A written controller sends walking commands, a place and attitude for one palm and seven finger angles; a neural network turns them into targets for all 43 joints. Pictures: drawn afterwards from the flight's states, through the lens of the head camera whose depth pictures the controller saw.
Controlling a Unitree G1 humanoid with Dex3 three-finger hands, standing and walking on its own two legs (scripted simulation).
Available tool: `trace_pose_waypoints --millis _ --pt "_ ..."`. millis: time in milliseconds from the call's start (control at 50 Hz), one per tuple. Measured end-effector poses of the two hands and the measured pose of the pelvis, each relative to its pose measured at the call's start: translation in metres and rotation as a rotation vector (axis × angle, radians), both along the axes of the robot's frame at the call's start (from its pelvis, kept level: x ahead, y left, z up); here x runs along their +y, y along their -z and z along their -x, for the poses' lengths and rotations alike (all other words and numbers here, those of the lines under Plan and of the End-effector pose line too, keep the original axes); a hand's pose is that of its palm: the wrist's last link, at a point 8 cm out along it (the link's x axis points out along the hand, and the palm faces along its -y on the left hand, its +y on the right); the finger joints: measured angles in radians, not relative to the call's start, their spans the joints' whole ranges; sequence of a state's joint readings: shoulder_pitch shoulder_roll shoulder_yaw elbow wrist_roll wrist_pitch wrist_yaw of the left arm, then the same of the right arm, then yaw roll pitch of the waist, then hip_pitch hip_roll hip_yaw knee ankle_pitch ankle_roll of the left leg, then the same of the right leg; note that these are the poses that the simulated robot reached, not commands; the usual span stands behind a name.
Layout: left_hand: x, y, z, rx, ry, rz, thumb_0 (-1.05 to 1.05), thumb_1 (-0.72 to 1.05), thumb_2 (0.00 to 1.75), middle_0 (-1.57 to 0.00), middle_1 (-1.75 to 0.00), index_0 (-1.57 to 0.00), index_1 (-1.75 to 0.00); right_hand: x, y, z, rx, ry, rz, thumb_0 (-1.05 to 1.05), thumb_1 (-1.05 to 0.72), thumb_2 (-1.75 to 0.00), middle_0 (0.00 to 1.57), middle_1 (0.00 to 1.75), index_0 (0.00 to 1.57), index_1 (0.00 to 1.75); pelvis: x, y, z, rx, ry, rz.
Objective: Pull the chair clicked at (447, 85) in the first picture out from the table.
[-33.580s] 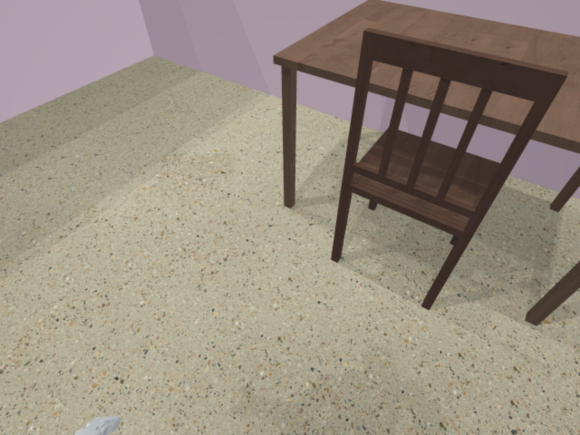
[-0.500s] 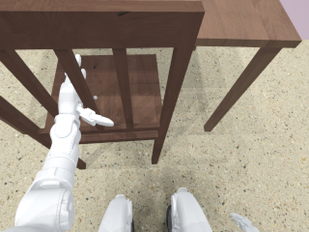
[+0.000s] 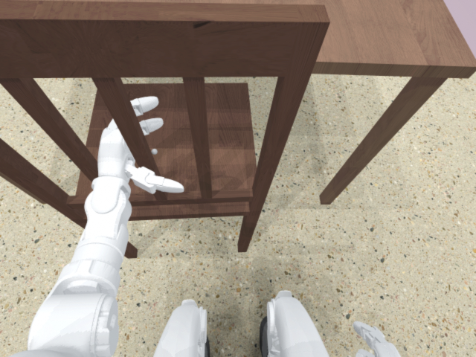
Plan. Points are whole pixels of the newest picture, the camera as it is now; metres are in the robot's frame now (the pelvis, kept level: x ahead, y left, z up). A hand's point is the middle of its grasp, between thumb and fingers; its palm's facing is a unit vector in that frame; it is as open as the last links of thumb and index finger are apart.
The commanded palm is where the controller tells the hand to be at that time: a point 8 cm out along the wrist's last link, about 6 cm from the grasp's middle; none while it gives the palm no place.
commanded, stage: hook a spindle and tug to test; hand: left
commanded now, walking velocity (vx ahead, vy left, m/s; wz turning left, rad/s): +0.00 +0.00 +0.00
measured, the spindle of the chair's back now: (142, 154) +0.42 +0.15 +0.05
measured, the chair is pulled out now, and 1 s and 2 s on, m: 0.04 0.04 0.05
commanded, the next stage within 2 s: open the thumb and straighten the fingers in 1.06 s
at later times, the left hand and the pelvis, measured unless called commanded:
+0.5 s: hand (161, 156) +0.43 +0.13 +0.02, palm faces -0.03 -1.00 -0.02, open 6.5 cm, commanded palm +0.41 +0.18 +0.03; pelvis -0.01 +0.00 +0.00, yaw +0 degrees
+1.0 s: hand (159, 161) +0.42 +0.13 +0.03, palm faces -0.01 -1.00 -0.01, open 6.2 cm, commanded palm +0.38 +0.18 +0.03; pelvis +0.02 +0.00 +0.01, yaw -1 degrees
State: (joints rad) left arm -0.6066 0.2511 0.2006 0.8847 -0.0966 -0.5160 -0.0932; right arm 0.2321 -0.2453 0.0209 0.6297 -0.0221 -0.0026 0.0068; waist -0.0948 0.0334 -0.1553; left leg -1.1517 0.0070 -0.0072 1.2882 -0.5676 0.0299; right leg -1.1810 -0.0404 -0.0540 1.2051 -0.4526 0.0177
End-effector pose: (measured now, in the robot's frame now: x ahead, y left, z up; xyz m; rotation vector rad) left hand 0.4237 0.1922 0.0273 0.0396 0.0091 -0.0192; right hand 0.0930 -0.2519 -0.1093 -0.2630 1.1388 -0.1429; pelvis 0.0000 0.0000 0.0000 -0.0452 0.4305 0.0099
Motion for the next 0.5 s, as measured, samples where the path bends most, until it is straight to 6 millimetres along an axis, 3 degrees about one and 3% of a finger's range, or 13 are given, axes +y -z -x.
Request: trace_pose_waypoints --millis 220,380,500 --pt "-0.005 0.0 0.006 -0.008 0.011 0.002 -0.02 0.0 0.53 -0.46 -1.32 -0.45 -1.32 -0.001 -0.002 -0.004 -0.011 -0.003 0.003 0.01 -0.91 -0.9 0.2 0.3 0.21 0.3 -0.001 -0.001 -0.001 -0.006 -0.004 0.002" --pt "-0.011 0.001 0.011 -0.011 0.031 -0.004 -0.02 0.37 0.72 -0.49 -1.42 -0.49 -1.43 -0.003 -0.002 0.0 -0.016 -0.002 0.007 0.01 -0.91 -0.9 0.2 0.3 0.2 0.3 -0.002 0.0 0.003 -0.014 -0.002 0.0" --pt "-0.012 0.001 0.009 -0.003 0.007 0.021 0.0 0.42 0.83 -0.5 -1.44 -0.5 -1.45 -0.004 -0.002 0.005 -0.029 0.009 0.007 0.01 -0.91 -0.9 0.2 0.3 0.21 0.3 -0.003 0.001 0.006 -0.016 0.005 -0.004"
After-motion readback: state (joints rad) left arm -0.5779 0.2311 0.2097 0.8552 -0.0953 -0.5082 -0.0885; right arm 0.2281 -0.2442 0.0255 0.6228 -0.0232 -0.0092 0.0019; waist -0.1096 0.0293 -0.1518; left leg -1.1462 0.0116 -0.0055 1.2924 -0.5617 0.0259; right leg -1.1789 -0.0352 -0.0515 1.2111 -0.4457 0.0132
